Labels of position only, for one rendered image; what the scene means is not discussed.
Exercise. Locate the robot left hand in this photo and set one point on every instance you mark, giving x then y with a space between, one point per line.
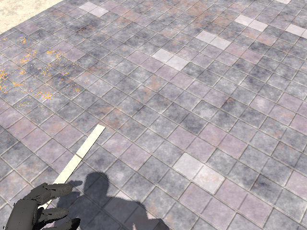
26 215

